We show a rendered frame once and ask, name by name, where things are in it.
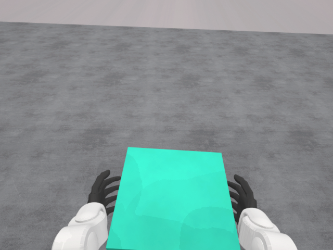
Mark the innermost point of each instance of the right robot hand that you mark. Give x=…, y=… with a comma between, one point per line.
x=245, y=199

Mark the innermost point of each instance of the carton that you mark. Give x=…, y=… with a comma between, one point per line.
x=173, y=200

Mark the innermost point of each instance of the left robot hand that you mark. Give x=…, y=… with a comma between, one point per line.
x=98, y=192

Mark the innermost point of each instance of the robot left forearm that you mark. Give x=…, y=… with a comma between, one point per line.
x=86, y=231

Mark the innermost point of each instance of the robot right forearm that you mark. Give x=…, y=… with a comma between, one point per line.
x=257, y=232

